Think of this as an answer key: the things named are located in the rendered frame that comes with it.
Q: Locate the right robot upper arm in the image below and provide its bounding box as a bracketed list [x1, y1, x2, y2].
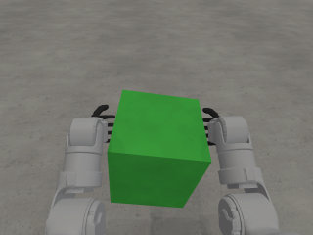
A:
[218, 192, 301, 235]

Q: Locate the robot left hand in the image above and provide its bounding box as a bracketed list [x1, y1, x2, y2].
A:
[91, 105, 115, 143]

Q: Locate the left robot upper arm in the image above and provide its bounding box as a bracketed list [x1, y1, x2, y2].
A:
[46, 197, 106, 235]

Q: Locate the left robot forearm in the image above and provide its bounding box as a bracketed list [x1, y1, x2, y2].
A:
[45, 117, 108, 235]

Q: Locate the robot right hand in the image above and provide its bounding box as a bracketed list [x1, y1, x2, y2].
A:
[202, 108, 220, 146]

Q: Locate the right robot forearm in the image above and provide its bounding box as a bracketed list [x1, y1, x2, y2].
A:
[207, 116, 279, 227]

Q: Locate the carton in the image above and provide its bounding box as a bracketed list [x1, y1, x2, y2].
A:
[107, 89, 212, 209]

